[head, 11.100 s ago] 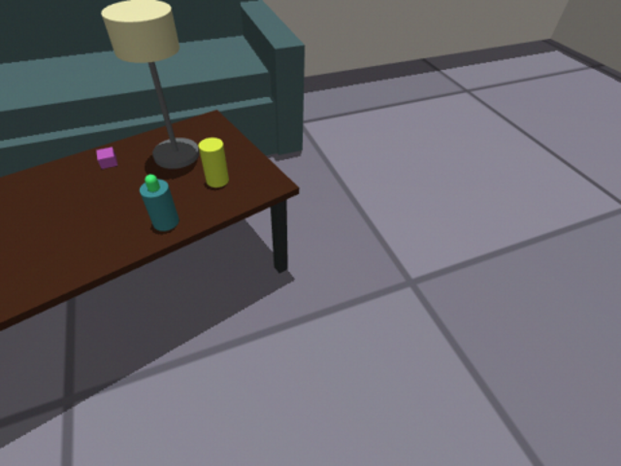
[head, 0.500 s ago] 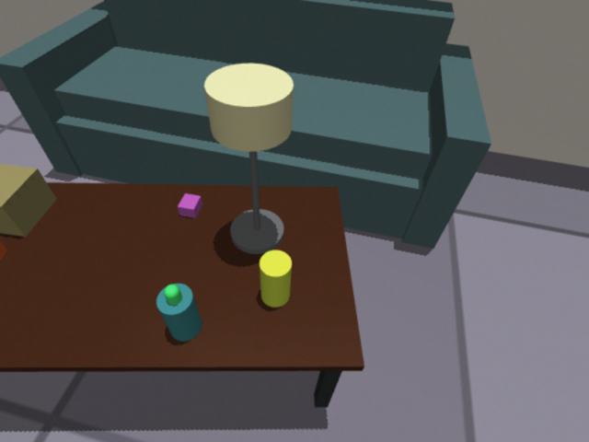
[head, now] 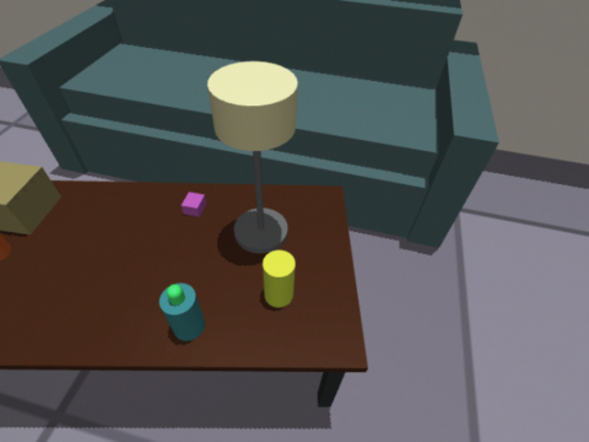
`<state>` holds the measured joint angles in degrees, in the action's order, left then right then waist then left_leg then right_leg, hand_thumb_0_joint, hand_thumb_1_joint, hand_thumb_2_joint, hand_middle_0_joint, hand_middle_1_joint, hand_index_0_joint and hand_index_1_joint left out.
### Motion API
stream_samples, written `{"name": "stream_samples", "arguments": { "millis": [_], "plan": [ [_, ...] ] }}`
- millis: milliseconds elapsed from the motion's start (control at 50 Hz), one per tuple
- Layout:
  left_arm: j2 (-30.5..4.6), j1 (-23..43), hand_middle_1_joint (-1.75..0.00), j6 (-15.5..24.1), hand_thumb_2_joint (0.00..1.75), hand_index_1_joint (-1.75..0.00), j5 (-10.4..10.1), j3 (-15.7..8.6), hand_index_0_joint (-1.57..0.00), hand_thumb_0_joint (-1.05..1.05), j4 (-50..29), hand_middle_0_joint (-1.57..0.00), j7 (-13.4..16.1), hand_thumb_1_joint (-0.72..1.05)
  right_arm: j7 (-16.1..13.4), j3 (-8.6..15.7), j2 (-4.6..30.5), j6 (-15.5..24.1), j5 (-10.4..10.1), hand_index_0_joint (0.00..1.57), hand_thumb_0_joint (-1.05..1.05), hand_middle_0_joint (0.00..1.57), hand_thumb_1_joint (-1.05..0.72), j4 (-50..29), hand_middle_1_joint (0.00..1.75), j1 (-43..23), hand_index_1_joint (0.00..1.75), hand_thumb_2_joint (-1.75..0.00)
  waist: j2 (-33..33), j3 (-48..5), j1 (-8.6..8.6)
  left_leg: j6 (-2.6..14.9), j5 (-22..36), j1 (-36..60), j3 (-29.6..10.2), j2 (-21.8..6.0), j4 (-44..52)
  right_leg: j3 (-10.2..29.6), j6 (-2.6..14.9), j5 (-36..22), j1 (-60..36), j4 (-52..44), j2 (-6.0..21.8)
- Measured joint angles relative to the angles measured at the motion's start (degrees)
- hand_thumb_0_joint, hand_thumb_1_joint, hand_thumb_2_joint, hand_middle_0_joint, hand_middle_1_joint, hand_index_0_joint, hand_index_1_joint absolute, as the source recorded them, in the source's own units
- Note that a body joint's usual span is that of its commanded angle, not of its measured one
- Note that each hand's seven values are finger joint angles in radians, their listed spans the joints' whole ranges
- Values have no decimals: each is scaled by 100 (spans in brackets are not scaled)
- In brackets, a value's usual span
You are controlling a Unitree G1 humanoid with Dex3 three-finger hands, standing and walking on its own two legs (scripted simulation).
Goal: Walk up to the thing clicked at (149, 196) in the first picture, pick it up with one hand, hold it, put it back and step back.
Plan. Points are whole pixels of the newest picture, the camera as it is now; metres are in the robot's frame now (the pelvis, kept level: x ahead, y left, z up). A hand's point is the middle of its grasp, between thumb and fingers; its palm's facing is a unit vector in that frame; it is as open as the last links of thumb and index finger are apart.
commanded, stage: stand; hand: left
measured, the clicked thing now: (181, 308) +0.43 +0.23 -0.25
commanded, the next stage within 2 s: go down in 0.46 s
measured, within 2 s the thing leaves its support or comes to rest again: neither
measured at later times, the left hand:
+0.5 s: hand out of the picture +0.08 +0.25 -0.16, palm faces -0.03 -0.94 -0.35, open 7.3 cm
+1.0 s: hand out of the picture +0.14 +0.26 -0.15, palm faces +0.04 -0.95 -0.32, open 15.1 cm
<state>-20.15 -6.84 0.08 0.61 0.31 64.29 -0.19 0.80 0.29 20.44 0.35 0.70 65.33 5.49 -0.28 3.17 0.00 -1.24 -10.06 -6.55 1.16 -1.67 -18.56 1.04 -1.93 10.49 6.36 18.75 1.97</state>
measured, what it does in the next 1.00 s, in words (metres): stands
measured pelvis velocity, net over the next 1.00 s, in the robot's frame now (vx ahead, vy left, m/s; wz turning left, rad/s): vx -0.01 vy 0.00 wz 0.02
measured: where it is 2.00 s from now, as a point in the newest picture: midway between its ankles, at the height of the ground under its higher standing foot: outside the picture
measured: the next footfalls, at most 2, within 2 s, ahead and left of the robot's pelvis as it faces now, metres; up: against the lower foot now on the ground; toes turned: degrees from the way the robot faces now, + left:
none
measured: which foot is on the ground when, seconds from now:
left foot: down 0.00-1.00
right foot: down 0.00-1.00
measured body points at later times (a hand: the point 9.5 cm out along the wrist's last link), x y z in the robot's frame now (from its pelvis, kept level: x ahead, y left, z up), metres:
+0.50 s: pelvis +0.01 +0.00 +0.00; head +0.02 +0.00 +0.45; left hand +0.08 +0.30 -0.13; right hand +0.08 -0.30 -0.13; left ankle +0.00 +0.13 -0.75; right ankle +0.00 -0.14 -0.75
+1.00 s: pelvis -0.01 +0.00 -0.02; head +0.03 +0.00 +0.42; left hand +0.14 +0.31 -0.13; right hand +0.15 -0.29 -0.12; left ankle +0.00 +0.13 -0.75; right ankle +0.00 -0.14 -0.75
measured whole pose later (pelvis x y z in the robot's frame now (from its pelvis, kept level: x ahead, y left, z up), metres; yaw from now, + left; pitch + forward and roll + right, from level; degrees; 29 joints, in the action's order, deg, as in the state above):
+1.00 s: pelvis -0.01 +0.00 -0.02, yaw +1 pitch +7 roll +0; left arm -19.6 -5.3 -16.0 1.4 -6.2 41.0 -3.7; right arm -0.2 7.0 17.0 3.1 -1.9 40.1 9.6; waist -1.2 -2.2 -0.8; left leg -0.9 -17.7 -26.1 -0.5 -1.5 -37.2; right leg 0.1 -2.1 18.0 24.8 36.2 2.2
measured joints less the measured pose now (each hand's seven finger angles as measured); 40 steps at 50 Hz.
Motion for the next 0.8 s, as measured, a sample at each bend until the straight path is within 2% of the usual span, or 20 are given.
{"name": "stream_samples", "arguments": {
  "millis": [580,620,680,740,800],
  "plan": [
    [15,29,-30,5,90,-30,2,-3,-21,0,-33,-20,14,90,-13,-1,3,-6,1,20,0,20,-90,-55,30,25,30,-90,-15,-12,-11,-17,-56,47,-5,-25,-4,-8,14,44,-57,-19,-22],
    [59,-16,-28,-25,88,-28,-192,-34,-19,0,-422,-18,84,88,-104,-1,-24,73,-230,18,1,18,-88,-451,28,80,28,-88,-24,-20,-58,-9,-146,-231,-43,-20,-273,-37,15,133,194,225,-18],
    [173,311,-21,0,80,-22,-285,-140,-15,1,-726,-14,131,80,-227,137,-113,402,-402,14,1,14,-80,-924,21,-94,22,-80,-68,62,-84,-6,-284,-726,-81,-21,-741,-56,17,262,659,655,-19],
    [202,756,-14,-230,66,-15,-172,-348,-11,1,-799,-10,77,66,-270,379,-195,483,-353,11,1,11,-66,-1217,16,-379,16,-66,-104,-22,-82,-2,-429,-1297,-107,-33,-1224,-60,12,393,1208,1102,-32],
    [196,814,-9,-541,50,-10,-43,-537,-8,0,-1151,-8,-49,51,-237,596,-272,550,-289,9,1,9,-48,-1664,11,-297,12,-50,-115,-193,-88,10,-512,-1576,-137,-16,-1441,-82,11,489,1476,1323,-16]
  ]
}}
